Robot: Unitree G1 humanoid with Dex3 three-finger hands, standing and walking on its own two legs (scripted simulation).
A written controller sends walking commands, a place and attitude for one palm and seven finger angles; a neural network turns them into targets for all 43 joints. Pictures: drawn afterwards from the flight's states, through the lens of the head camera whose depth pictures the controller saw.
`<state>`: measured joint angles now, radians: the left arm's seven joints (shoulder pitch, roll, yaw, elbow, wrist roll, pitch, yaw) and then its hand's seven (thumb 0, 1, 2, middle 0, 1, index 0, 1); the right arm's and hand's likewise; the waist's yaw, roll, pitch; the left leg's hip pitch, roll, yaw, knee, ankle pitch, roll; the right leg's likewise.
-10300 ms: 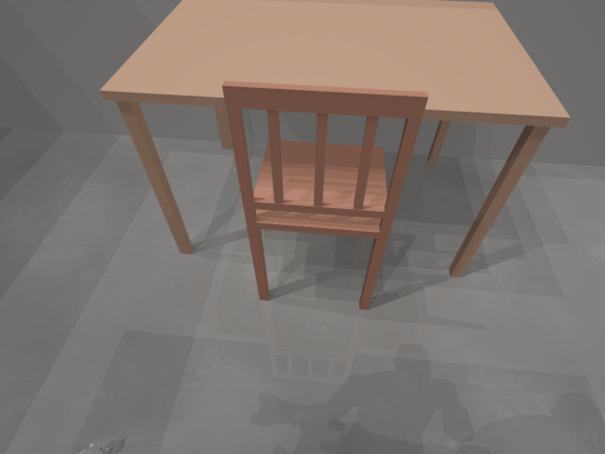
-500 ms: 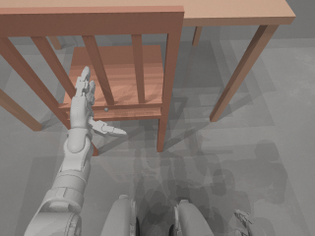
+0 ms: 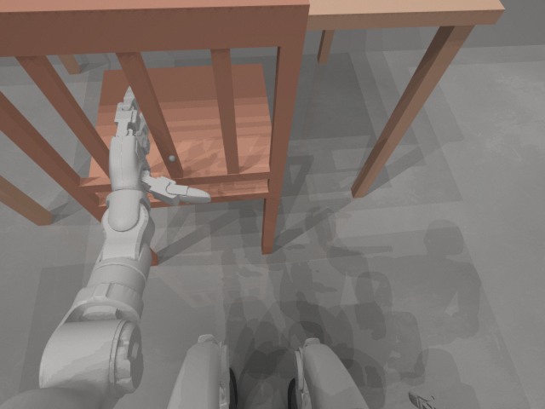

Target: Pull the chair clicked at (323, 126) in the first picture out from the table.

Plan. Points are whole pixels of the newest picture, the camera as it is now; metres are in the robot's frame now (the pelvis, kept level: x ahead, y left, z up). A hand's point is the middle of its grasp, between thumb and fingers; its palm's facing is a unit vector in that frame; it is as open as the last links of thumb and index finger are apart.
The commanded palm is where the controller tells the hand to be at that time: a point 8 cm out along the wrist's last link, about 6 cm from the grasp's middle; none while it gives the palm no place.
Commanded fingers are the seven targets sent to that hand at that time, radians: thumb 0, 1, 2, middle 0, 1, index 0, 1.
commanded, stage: push the fingers through the gap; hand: left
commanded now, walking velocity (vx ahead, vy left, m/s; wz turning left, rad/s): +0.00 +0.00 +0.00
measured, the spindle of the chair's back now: (158, 126) +0.53 +0.15 +0.03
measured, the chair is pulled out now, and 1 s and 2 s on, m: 0.00 0.00 0.00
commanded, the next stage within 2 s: hook a spindle and tug to test in 0.68 s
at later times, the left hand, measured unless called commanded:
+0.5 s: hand (174, 139) +0.51 +0.13 +0.03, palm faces +0.07 -1.00 -0.03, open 16.9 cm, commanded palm +0.47 +0.17 +0.03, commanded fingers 0.00 -0.50 0.30 -0.06 -0.08 -0.06 -0.08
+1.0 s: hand (176, 142) +0.50 +0.12 +0.04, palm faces +0.06 -1.00 -0.03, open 16.4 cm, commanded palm +0.46 +0.17 +0.03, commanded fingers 0.00 -0.50 0.30 -0.27 -0.74 -0.27 -0.74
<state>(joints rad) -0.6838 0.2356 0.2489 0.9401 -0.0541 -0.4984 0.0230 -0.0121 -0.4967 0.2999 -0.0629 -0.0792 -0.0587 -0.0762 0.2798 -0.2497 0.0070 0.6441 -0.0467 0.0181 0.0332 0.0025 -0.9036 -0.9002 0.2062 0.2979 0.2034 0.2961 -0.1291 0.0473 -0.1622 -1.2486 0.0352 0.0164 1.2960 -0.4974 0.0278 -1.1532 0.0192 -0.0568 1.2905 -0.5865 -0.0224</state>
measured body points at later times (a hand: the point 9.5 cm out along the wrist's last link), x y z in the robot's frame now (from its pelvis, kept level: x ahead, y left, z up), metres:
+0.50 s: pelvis +0.00 +0.00 +0.00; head +0.16 +0.01 +0.42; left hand +0.50 +0.18 +0.03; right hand +0.03 -0.26 -0.13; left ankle +0.05 +0.10 -0.61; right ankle +0.01 -0.11 -0.61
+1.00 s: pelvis +0.01 +0.00 +0.00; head +0.15 +0.01 +0.43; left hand +0.49 +0.17 +0.04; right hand +0.06 -0.26 -0.12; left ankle +0.05 +0.10 -0.61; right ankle +0.01 -0.11 -0.61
